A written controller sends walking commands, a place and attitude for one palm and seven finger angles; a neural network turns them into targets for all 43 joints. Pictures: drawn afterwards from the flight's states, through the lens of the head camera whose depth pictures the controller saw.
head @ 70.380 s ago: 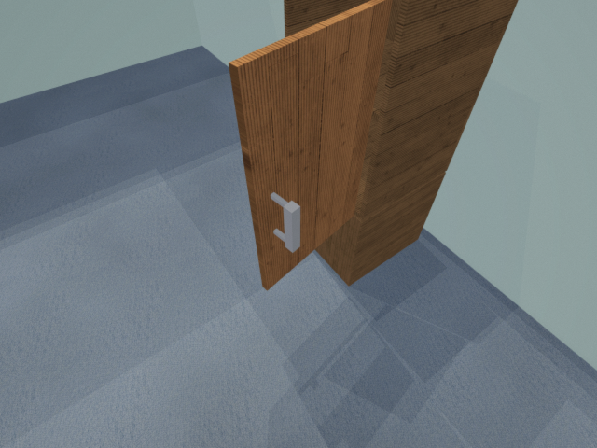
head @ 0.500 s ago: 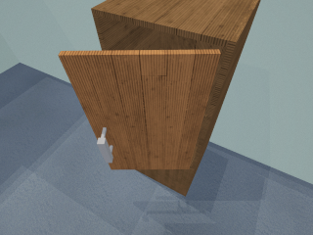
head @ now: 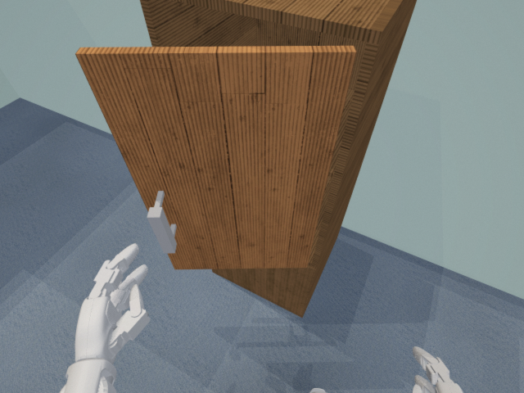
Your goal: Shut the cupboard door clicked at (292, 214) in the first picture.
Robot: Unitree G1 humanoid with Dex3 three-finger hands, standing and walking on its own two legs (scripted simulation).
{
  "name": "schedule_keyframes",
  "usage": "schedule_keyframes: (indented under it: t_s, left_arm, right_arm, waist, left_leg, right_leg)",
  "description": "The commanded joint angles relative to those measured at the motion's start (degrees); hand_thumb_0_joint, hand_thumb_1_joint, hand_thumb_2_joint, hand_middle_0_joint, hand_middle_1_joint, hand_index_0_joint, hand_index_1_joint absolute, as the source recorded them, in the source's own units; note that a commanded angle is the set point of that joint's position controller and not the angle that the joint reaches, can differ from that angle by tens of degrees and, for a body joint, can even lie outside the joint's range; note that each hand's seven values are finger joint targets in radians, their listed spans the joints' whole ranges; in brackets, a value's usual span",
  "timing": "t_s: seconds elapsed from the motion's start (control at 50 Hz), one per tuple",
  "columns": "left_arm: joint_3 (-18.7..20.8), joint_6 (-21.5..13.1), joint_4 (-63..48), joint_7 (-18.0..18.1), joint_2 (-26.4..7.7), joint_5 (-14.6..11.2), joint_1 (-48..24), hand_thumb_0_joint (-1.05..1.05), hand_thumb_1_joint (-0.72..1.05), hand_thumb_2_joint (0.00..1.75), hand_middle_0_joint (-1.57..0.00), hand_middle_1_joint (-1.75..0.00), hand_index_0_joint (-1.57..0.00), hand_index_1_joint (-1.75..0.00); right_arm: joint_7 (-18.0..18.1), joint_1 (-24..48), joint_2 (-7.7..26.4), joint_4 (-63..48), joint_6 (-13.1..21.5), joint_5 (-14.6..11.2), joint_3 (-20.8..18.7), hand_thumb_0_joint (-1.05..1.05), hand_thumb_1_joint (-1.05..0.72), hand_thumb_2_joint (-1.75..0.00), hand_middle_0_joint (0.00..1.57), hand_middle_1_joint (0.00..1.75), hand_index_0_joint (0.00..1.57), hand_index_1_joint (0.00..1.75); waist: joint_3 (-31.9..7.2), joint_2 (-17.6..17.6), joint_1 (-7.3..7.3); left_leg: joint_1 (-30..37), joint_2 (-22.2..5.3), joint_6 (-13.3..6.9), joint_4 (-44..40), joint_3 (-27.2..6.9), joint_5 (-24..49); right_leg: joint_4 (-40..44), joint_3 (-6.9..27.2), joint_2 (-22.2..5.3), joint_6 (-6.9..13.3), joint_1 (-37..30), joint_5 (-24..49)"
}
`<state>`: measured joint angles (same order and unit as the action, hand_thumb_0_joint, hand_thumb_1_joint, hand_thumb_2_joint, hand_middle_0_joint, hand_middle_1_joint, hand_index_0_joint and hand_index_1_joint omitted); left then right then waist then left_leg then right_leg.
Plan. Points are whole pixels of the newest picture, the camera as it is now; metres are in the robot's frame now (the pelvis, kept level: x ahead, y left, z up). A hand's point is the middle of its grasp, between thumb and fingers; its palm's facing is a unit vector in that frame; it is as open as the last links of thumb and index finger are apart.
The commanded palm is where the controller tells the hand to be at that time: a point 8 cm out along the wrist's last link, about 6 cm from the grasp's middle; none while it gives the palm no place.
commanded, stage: raise the hand and make a fist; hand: left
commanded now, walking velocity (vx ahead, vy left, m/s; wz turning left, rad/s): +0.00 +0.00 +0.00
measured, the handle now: (165, 222) +0.44 +0.21 -0.05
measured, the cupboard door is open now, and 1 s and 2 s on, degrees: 29 29 29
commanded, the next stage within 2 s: bring the fist close to the handle in 1.68 s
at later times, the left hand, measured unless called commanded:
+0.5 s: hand (137, 369) +0.18 +0.19 -0.04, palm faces +0.00 -1.00 -0.03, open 4.6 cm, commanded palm +0.14 +0.25 -0.04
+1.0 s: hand (121, 356) +0.19 +0.22 -0.04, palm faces +0.03 -1.00 -0.03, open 3.1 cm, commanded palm +0.17 +0.27 -0.04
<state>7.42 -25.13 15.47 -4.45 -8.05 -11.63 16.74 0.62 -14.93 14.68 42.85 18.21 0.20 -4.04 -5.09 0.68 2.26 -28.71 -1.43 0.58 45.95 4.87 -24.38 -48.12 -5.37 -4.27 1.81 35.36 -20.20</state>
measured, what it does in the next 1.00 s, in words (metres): lowers itself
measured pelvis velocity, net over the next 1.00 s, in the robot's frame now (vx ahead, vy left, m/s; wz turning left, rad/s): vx -0.02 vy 0.03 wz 0.04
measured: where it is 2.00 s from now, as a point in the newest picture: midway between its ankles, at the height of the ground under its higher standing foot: outside the picture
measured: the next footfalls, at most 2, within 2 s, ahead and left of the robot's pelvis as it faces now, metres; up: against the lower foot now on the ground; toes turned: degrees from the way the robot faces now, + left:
none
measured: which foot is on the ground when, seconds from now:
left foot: down 0.00-1.00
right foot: down 0.00-1.00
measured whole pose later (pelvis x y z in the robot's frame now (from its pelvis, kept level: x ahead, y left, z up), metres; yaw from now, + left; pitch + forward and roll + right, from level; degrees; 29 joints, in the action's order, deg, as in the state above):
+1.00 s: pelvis -0.02 +0.03 -0.09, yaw +2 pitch +19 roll -3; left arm 7.0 -23.3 -5.4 -13.0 -13.3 -14.7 24.3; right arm 2.0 -11.6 13.7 24.4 9.9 -0.1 0.2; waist -9.5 -0.6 -0.4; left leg -60.3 -0.2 -1.3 77.0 -1.2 -36.0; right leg -72.3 -5.3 -2.7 0.4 62.7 -28.8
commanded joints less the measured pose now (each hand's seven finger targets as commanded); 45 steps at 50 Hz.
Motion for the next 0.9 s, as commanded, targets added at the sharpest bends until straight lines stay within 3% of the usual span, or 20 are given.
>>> schedule_keyframes:
  t_s: [0.0,0.02,0.06,0.08,0.1,0.12,0.16,0.18,0.2,0.24,0.32,0.36,0.4,0.42,0.5,0.58,0.62,0.8,0.84,0.88]
  left_arm:
    - [6.21,-18.72,1.13,-13.93,-4.92,-3.45,16.13,0.00,0.90,0.90,-0.42,-0.54,-0.42,-0.54]
    - [6.02,-18.26,-1.48,-15.16,-6.09,-3.78,15.17,0.00,0.90,0.90,-0.44,-0.56,-0.44,-0.56]
    - [4.60,-14.43,-9.42,-15.07,-7.36,-4.83,8.36,0.00,0.90,0.90,-0.47,-0.60,-0.47,-0.60]
    - [4.46,-12.61,-12.87,-14.00,-8.11,-5.27,4.91,0.00,0.90,0.90,-0.49,-0.62,-0.49,-0.62]
    - [5.32,-12.00,-18.48,-12.33,-10.10,-5.51,0.32,0.00,0.90,0.90,-0.51,-0.64,-0.51,-0.64]
    - [5.02,-11.80,-22.96,-10.70,-10.14,-5.05,-1.18,0.00,0.90,0.90,-0.53,-0.66,-0.53,-0.66]
    - [3.56,-12.86,-32.00,-7.93,-10.25,-3.89,-4.45,0.00,0.90,0.90,-0.57,-0.70,-0.57,-0.70]
    - [2.78,-13.18,-34.30,-7.12,-10.12,-3.40,-4.20,0.00,0.90,0.90,-0.58,-0.72,-0.58,-0.72]
    - [1.51,-13.22,-37.00,-6.68,-10.70,-2.89,-6.04,0.00,0.90,0.90,-0.60,-0.74,-0.60,-0.74]
    - [-0.91,-11.41,-33.54,-7.55,-9.46,-2.25,-3.67,0.00,0.90,0.90,-0.64,-0.78,-0.64,-0.78]
    - [-1.08,-3.68,-27.66,-10.55,-9.33,-2.72,-0.27,0.00,0.90,0.90,-0.71,-0.86,-0.71,-0.86]
    - [1.53,0.43,-26.87,-11.04,-10.55,-3.83,1.97,0.00,0.90,0.90,-0.75,-0.90,-0.75,-0.90]
    - [4.48,2.73,-27.09,-10.34,-11.75,-4.46,3.29,0.00,0.90,0.90,-0.79,-0.94,-0.79,-0.94]
    - [4.67,3.06,-28.51,-9.91,-11.27,-4.84,3.65,0.00,0.90,0.90,-0.81,-0.96,-0.81,-0.96]
    - [4.74,0.51,-30.64,-7.45,-10.52,-4.65,4.13,0.00,0.90,0.90,-0.88,-1.04,-0.88,-1.04]
    - [1.82,-2.48,-29.58,-7.38,-8.57,-3.71,5.84,0.00,0.90,0.90,-0.95,-1.12,-0.95,-1.12]
    - [1.57,-3.28,-30.11,-7.70,-8.96,-3.26,6.05,0.00,0.90,0.90,-0.99,-1.16,-0.99,-1.16]
    - [3.37,-3.53,-33.58,-7.48,-11.03,-3.32,7.01,0.00,0.90,0.90,-1.15,-1.34,-1.15,-1.34]
    - [2.53,-3.13,-33.07,-7.76,-9.83,-3.40,7.84,0.00,0.90,0.90,-1.19,-1.38,-1.19,-1.38]
    - [2.45,-2.77,-33.21,-8.18,-9.85,-3.54,7.38,0.00,0.90,0.90,-1.23,-1.42,-1.23,-1.42]
  right_arm:
    - [-2.67,5.43,5.71,-14.02,2.73,-0.02,-2.79,0.00,-0.90,-0.90,0.20,0.30,0.20,0.30]
    - [-2.67,7.92,6.26,-17.04,2.07,-0.54,-2.73,0.00,-0.90,-0.90,0.20,0.30,0.20,0.30]
    - [-2.00,9.94,6.70,-22.27,1.05,-1.38,-2.31,0.00,-0.90,-0.90,0.20,0.30,0.20,0.30]
    - [-1.46,9.57,6.83,-23.92,0.71,-1.42,-1.96,0.00,-0.90,-0.90,0.20,0.30,0.20,0.30]
    - [-0.69,9.13,6.98,-24.74,0.35,-1.47,-1.87,0.00,-0.90,-0.90,0.20,0.30,0.20,0.30]
    - [-0.04,8.07,6.62,-25.33,0.18,-1.42,-1.65,0.00,-0.90,-0.90,0.20,0.30,0.20,0.30]
    - [1.01,6.04,5.97,-25.14,0.34,-1.04,-0.97,0.00,-0.90,-0.90,0.20,0.30,0.20,0.30]
    - [1.39,5.25,5.87,-24.84,0.42,-0.97,-0.72,0.00,-0.90,-0.90,0.20,0.30,0.20,0.30]
    - [1.84,5.19,6.09,-24.77,0.43,-0.72,-0.13,0.00,-0.90,-0.90,0.20,0.30,0.20,0.30]
    - [2.33,4.20,6.42,-23.43,0.42,-0.83,0.44,0.00,-0.90,-0.90,0.20,0.30,0.20,0.30]
    - [3.15,4.58,6.93,-22.81,0.06,-1.61,1.22,0.00,-0.90,-0.90,0.20,0.30,0.20,0.30]
    - [3.31,5.04,6.70,-23.16,-0.51,-2.06,1.34,0.00,-0.90,-0.90,0.20,0.30,0.20,0.30]
    - [3.37,6.40,5.97,-23.42,-0.95,-1.98,1.64,0.00,-0.90,-0.90,0.20,0.30,0.20,0.30]
    - [3.29,5.76,5.80,-23.79,-1.12,-1.80,1.55,0.00,-0.90,-0.90,0.20,0.30,0.20,0.30]
    - [2.91,6.46,5.32,-23.49,-0.97,-1.07,1.75,0.00,-0.90,-0.90,0.20,0.30,0.20,0.30]
    - [2.39,4.74,6.04,-23.31,-1.16,-0.71,1.29,0.00,-0.90,-0.90,0.20,0.30,0.20,0.30]
    - [2.44,4.43,6.55,-23.58,-1.38,-0.60,1.06,0.00,-0.90,-0.90,0.20,0.30,0.20,0.30]
    - [2.39,3.12,6.99,-25.31,-4.09,-0.45,0.70,0.00,-0.90,-0.90,0.20,0.30,0.20,0.30]
    - [2.16,2.71,6.88,-25.39,-4.69,-0.46,0.67,0.00,-0.90,-0.90,0.20,0.30,0.20,0.30]
    - [2.10,2.48,7.09,-25.65,-5.22,-0.46,0.64,0.00,-0.90,-0.90,0.20,0.30,0.20,0.30]
  waist:
    - [-7.23,5.99,-6.99]
    - [-7.97,3.36,-7.60]
    - [-9.42,0.35,-6.73]
    - [-9.23,-0.33,-5.91]
    - [-10.15,1.49,-4.85]
    - [-12.50,1.68,-4.07]
    - [-16.72,-1.68,-2.58]
    - [-17.25,-2.80,-2.05]
    - [-17.26,-2.12,-0.59]
    - [-15.04,-2.73,0.56]
    - [-15.50,-0.97,-0.06]
    - [-16.41,0.08,-1.66]
    - [-18.44,1.29,-3.46]
    - [-19.09,1.39,-3.60]
    - [-17.99,0.34,-4.15]
    - [-15.75,-0.12,-2.69]
    - [-16.13,-1.38,-2.72]
    - [-18.46,-4.28,-3.12]
    - [-18.03,-5.62,-2.82]
    - [-18.33,-4.58,-2.32]
  left_leg:
    - [-22.34,4.55,0.55,11.57,-3.03,6.69]
    - [-25.23,5.00,-0.03,13.35,-1.90,3.53]
    - [-28.08,5.28,-1.12,15.28,-1.35,-2.51]
    - [-29.56,4.93,-1.40,15.16,-2.01,-6.52]
    - [-30.93,4.35,-1.77,17.10,-2.45,-7.95]
    - [-30.69,3.92,-2.09,18.49,-2.70,-8.39]
    - [-29.01,3.38,-2.44,20.06,-3.57,-6.82]
    - [-28.59,3.13,-2.39,20.35,-3.95,-6.42]
    - [-29.02,2.82,-2.72,20.75,-4.70,-7.30]
    - [-29.70,2.70,-2.52,20.68,-5.76,-8.44]
    - [-31.26,2.76,-2.50,20.40,-6.79,-8.48]
    - [-31.58,2.92,-2.24,19.07,-6.83,-8.60]
    - [-31.69,2.95,-2.33,18.78,-6.79,-5.75]
    - [-30.95,2.91,-2.09,18.18,-7.01,-4.96]
    - [-29.23,2.79,-1.91,16.78,-7.85,-2.50]
    - [-28.50,2.75,-1.53,16.04,-8.16,-3.93]
    - [-27.65,2.69,-1.44,15.70,-8.53,-2.72]
    - [-25.13,2.59,-0.92,15.95,-8.67,3.28]
    - [-24.24,2.52,-0.42,16.14,-8.59,5.02]
    - [-24.07,2.38,-0.38,16.49,-8.71,5.21]
  right_leg:
    - [-6.21,8.93,-0.01,0.66,-1.41,4.66]
    - [-5.98,10.99,-0.30,0.63,0.23,-1.36]
    - [-4.80,12.91,-0.10,0.44,4.24,-14.03]
    - [-4.14,12.92,0.21,0.32,6.76,-21.51]
    - [-4.00,14.10,0.52,0.03,7.83,-25.39]
    - [-3.88,14.61,0.65,-0.28,7.74,-26.71]
    - [-6.06,13.09,1.60,-0.33,8.95,-22.84]
    - [-6.85,12.37,1.96,-0.30,9.70,-21.26]
    - [-7.72,11.44,2.48,-0.40,11.67,-21.34]
    - [-8.46,9.79,2.89,-0.44,13.68,-20.21]
    - [-9.29,8.05,3.11,-0.77,13.61,-19.14]
    - [-8.48,8.06,2.98,-0.97,11.51,-19.87]
    - [-9.11,7.72,3.17,-0.75,8.87,-18.11]
    - [-9.35,6.98,2.99,-0.83,8.58,-17.02]
    - [-12.17,4.24,3.73,-0.19,10.54,-12.57]
    - [-13.41,2.67,3.71,-0.18,13.92,-11.76]
    - [-14.71,1.87,3.83,0.12,14.60,-9.55]
    - [-16.69,0.98,4.60,0.55,13.66,-3.21]
    - [-16.85,0.77,4.65,0.44,14.16,-1.58]
    - [-16.79,0.63,4.78,0.31,14.23,-1.11]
